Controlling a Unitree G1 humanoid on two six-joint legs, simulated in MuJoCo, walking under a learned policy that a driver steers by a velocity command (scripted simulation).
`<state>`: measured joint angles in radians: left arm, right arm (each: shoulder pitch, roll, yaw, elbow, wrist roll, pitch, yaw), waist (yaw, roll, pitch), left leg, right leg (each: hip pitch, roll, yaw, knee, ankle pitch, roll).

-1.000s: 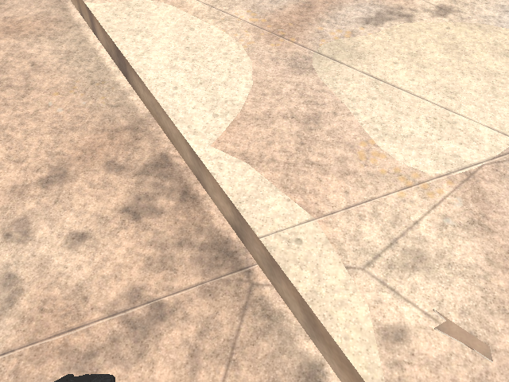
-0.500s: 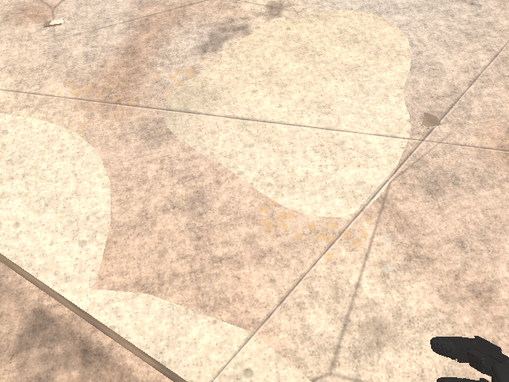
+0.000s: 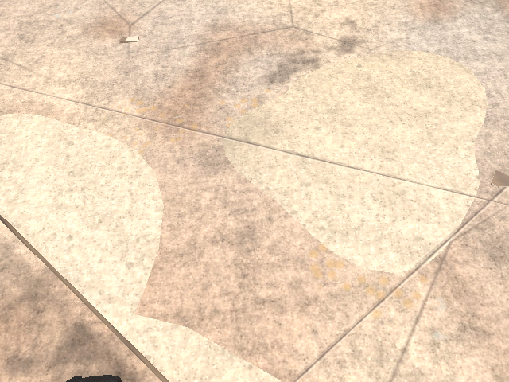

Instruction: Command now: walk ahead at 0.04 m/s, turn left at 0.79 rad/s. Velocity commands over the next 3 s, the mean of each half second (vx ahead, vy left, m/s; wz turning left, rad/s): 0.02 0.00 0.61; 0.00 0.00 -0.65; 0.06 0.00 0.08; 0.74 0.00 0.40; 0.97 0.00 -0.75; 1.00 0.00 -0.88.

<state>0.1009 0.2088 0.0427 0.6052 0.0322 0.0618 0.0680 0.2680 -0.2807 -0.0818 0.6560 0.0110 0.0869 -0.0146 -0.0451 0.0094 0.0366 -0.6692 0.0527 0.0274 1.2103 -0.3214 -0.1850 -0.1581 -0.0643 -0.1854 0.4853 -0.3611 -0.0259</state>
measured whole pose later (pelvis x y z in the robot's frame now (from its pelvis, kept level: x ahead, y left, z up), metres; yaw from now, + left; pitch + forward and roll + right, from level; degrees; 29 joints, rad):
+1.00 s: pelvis +0.12 -0.06 +0.08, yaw -6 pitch +3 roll +3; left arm 0.22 0.22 0.02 0.52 -0.01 0.02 0.04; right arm 0.11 -0.32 -0.08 0.64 0.00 0.03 -0.03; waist 0.01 0.05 0.02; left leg -0.63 -0.07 -0.09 1.36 -0.31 -0.04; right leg -0.59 0.08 0.13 0.99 -0.44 -0.04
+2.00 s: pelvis +0.50 +0.24 -0.04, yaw +19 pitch +0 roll +3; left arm 0.25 0.23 -0.04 0.62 -0.08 -0.01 -0.02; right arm 0.37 -0.23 -0.02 0.82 0.01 -0.01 0.03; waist 0.06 -0.03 0.01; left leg 0.07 0.08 0.22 0.50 -0.52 -0.08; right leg -1.04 -0.11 -0.07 1.82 -0.72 -0.01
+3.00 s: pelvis +1.37 +0.23 +0.09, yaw -38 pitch +1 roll +1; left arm -0.06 0.21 0.00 0.51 -0.03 -0.06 -0.08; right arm 0.56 -0.20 -0.02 0.93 0.00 -0.10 -0.03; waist -0.12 -0.02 0.05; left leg 0.28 -0.02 0.22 0.35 -0.47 -0.02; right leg -0.70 0.02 -0.09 0.78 -0.08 -0.17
